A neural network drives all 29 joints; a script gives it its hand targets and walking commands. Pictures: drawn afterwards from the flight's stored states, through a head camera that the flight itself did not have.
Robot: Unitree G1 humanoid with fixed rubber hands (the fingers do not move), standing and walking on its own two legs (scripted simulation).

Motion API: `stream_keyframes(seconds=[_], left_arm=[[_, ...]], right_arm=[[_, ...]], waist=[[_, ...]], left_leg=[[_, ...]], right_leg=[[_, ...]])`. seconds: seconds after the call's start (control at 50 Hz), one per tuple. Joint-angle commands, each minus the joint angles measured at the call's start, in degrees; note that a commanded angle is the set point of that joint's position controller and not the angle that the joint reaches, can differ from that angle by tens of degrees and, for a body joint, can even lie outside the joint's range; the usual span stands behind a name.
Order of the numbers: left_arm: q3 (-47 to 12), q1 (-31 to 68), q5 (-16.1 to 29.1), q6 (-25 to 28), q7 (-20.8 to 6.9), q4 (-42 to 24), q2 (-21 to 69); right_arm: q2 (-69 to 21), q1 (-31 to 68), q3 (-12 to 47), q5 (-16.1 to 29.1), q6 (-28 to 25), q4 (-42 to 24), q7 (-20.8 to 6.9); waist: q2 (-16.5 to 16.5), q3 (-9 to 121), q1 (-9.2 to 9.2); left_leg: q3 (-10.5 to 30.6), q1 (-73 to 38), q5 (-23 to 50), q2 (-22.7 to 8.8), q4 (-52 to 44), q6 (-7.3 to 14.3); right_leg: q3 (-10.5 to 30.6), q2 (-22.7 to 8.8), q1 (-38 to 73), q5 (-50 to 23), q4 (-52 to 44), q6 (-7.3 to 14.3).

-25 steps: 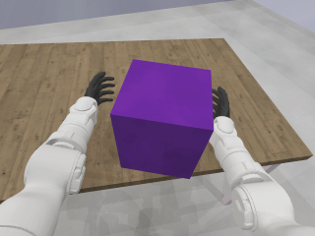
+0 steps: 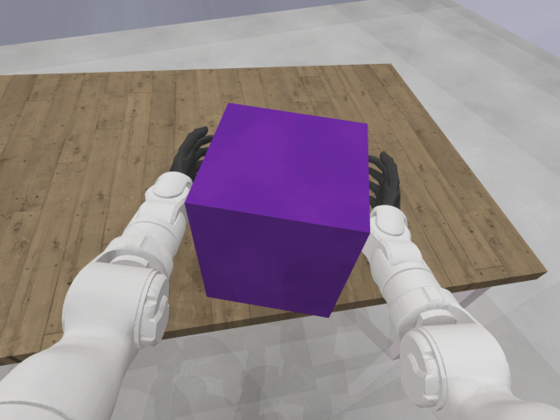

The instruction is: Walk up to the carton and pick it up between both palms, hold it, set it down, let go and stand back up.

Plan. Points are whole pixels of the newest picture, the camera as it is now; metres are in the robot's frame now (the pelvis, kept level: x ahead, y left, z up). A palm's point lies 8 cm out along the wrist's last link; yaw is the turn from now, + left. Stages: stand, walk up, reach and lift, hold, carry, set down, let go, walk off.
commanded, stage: reach and lift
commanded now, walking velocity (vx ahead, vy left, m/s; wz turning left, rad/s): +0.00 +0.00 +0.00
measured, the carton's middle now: (281, 216) +0.41 -0.04 +0.05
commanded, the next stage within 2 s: none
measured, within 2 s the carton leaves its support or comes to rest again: leaves its support in 1.94 s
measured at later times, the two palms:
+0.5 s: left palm (182, 176) +0.45 +0.11 +0.10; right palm (383, 208) +0.37 -0.19 +0.09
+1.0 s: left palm (183, 177) +0.46 +0.11 +0.09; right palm (381, 208) +0.38 -0.19 +0.09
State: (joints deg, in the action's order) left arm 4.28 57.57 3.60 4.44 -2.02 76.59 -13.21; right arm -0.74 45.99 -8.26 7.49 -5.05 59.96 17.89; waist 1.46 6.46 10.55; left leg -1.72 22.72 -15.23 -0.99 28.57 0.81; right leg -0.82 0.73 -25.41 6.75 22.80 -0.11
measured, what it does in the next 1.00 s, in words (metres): stands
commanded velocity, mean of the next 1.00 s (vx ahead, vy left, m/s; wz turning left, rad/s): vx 0.00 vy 0.00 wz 0.00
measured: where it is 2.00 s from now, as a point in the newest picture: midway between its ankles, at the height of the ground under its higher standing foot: outside the picture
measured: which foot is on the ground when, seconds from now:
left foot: down 0.00-1.00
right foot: down 0.00-1.00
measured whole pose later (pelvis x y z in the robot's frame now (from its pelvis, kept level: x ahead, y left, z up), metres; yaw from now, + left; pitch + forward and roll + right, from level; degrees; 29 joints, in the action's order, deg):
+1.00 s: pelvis +0.03 +0.01 +0.01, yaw +0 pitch +0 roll -2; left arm 26.0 47.2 -23.1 -1.7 -8.3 51.5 0.6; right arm -6.9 33.4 -25.7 -13.0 -14.0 45.2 10.1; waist 3.6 -4.8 7.0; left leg -2.0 3.4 -13.5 -0.3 17.3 1.5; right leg -0.6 0.3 -5.6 4.6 10.6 -1.2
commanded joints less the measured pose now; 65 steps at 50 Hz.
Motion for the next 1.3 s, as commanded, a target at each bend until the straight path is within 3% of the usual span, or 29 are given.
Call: stream_keyframes(seconds=[0.0,0.06,0.12,0.18,0.22,0.26,0.32,0.36,0.44,0.52,0.7,0.8,0.92,0.96,1.04,1.16,1.28], left_arm=[[1.3,23.8,-0.9,1.8,0.6,-9.5,-4.2],[1.8,23.8,-1.1,2.2,-0.1,-9.3,-2.5],[3.2,24.0,-3.7,2.3,-0.1,-9.7,-1.0],[4.3,24.8,-5.1,3.1,-1.0,-10.1,2.6],[7.6,23.7,-8.8,3.7,-1.8,-11.1,4.9],[11.0,23.2,-14.4,3.9,-3.4,-12.4,11.2],[12.7,21.6,-23.1,3.7,-9.0,-10.6,29.5],[14.5,18.9,-26.2,2.9,-10.6,-9.8,33.2],[15.6,18.1,-27.1,1.5,-11.5,-12.3,34.7],[15.3,14.9,-28.0,-0.2,-11.4,-16.1,35.4],[10.7,11.2,-27.2,-2.8,-11.1,-20.7,36.8],[10.1,9.2,-27.0,-4.0,-11.2,-22.3,36.9],[9.6,7.2,-27.7,-5.6,-11.3,-22.8,38.2],[9.4,7.9,-27.7,-6.1,-11.2,-23.8,38.6],[9.0,9.2,-27.5,-5.6,-10.8,-24.2,38.8],[8.7,8.9,-27.1,-6.1,-11.2,-24.2,38.8],[7.6,9.1,-26.8,-6.3,-10.5,-25.0,39.1]], right_arm=[[-1.9,22.0,1.7,-1.1,-2.3,-9.5,-0.1],[-4.1,22.6,1.9,-2.2,-2.0,-10.8,-0.5],[-5.6,21.8,0.5,-3.8,-2.7,-9.4,-0.8],[-9.6,22.0,-1.4,-7.5,-3.3,-10.5,-2.1],[-12.2,20.6,-3.7,-11.0,-4.1,-10.6,-3.4],[-18.5,19.1,-7.5,-16.6,-5.3,-9.9,-5.5],[-36.3,18.8,-6.7,-26.6,-7.2,-10.1,-11.6],[-38.1,16.9,-5.4,-28.6,-7.2,-10.4,-14.1],[-38.1,15.7,-5.0,-30.5,-7.8,-11.9,-15.6],[-37.7,13.1,-2.4,-29.7,-8.4,-13.0,-15.9],[-35.9,11.8,0.7,-26.4,-10.8,-13.2,-14.5],[-35.3,10.9,2.3,-24.9,-10.9,-14.0,-13.8],[-34.5,9.2,1.7,-24.4,-10.7,-14.2,-13.1],[-34.1,10.4,1.8,-24.1,-10.7,-15.3,-13.1],[-34.5,10.9,2.0,-24.0,-11.1,-14.9,-13.1],[-33.8,10.5,1.7,-23.6,-11.2,-14.5,-12.4],[-34.0,11.7,2.7,-22.3,-11.7,-14.9,-12.2]], waist=[[-5.3,26.5,-2.28],[-3.4,25.4,-2.40],[-5.4,25.2,-2.71],[-3.8,24.9,-2.18],[-3.9,23.2,-2.90],[-5.4,20.0,-2.99],[-5.3,16.4,-3.58],[-5.0,15.0,-4.35],[-2.5,11.8,-5.29],[-1.8,10.6,-6.41],[-2.8,9.5,-5.77],[-2.0,8.7,-6.26],[-2.4,7.3,-5.34],[-2.6,8.4,-5.91],[-3.1,9.7,-5.80],[-2.4,8.7,-4.58],[-3.8,10.2,-5.58]], left_leg=[[-0.9,-4.4,13.3,1.1,-2.9,-0.9],[-1.1,-2.7,10.9,1.3,-3.7,-0.2],[-1.3,-4.2,12.7,1.1,-3.8,-0.3],[-1.6,-5.2,10.6,1.2,-4.7,0.1],[-2.2,-5.2,11.0,1.3,-5.7,0.0],[-2.4,-7.1,11.6,1.3,-7.3,-0.3],[-2.9,-9.8,13.2,1.8,-10.2,-0.6],[-3.3,-9.5,13.6,2.1,-11.7,-0.7],[-3.7,-11.0,13.1,1.7,-13.2,-0.4],[-4.4,-13.6,16.5,1.7,-13.2,-0.4],[-4.1,-16.9,23.2,1.6,-11.1,-1.9],[-4.2,-16.3,22.4,1.8,-11.5,-1.4],[-4.0,-17.2,20.4,1.9,-12.2,-1.4],[-4.1,-17.4,18.9,2.0,-12.6,-1.3],[-4.1,-18.0,20.6,1.9,-11.9,-1.7],[-3.7,-17.7,20.0,1.6,-12.3,-1.6],[-3.4,-18.0,21.5,1.7,-11.5,-2.1]], right_leg=[[-1.5,0.4,18.9,-15.7,1.4,-0.2],[-1.2,0.0,19.7,-14.7,1.5,-0.6],[-1.3,-0.1,19.8,-15.7,1.1,-0.5],[-1.8,-0.2,19.3,-12.5,-0.3,-0.5],[-1.8,-0.5,21.9,-13.9,-0.7,-0.7],[-2.5,-0.6,23.3,-13.4,-2.3,-0.7],[-3.2,-0.7,29.1,-17.2,-4.8,-0.5],[-2.8,-0.7,33.4,-19.1,-5.2,-0.5],[-3.5,-0.3,34.4,-16.9,-5.7,-1.6],[-3.9,0.2,36.0,-19.3,-6.2,-2.0],[-4.7,0.8,35.5,-24.8,-6.3,-2.5],[-4.7,0.8,36.3,-25.0,-6.7,-2.6],[-4.9,0.8,35.0,-22.6,-7.8,-2.2],[-5.3,1.0,34.3,-20.5,-8.2,-2.2],[-5.4,1.1,32.9,-20.1,-8.4,-2.0],[-5.6,0.9,33.7,-22.0,-8.1,-2.3],[-5.7,1.1,32.1,-21.5,-8.3,-2.0]])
